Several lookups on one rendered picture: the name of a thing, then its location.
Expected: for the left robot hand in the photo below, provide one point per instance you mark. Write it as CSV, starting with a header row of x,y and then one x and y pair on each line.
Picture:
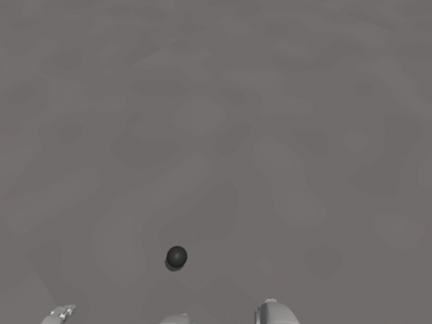
x,y
60,314

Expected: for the ball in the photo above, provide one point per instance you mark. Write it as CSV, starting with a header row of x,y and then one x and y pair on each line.
x,y
176,256

